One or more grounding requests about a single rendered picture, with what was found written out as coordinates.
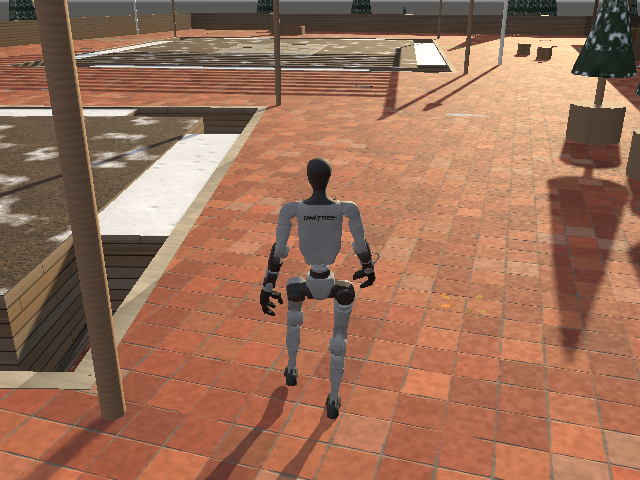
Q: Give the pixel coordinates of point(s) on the robot left hand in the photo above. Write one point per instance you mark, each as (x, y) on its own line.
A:
(265, 301)

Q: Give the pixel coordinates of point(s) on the robot right hand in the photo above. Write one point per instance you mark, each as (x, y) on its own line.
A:
(360, 274)

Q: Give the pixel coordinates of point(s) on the robot right upper arm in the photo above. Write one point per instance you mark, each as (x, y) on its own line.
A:
(351, 211)

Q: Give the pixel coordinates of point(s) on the robot thigh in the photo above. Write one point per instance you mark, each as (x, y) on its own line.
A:
(343, 302)
(296, 291)

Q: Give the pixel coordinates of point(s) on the right robot forearm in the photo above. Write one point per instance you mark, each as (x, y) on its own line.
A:
(366, 260)

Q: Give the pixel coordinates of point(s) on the left robot forearm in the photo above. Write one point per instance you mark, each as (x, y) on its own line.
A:
(272, 272)

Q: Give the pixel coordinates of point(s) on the robot left upper arm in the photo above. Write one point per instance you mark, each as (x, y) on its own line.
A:
(287, 212)

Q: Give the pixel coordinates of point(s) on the left robot thigh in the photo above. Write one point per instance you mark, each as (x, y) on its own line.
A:
(296, 291)

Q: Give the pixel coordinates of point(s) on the right robot thigh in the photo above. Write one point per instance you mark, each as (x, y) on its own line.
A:
(343, 302)

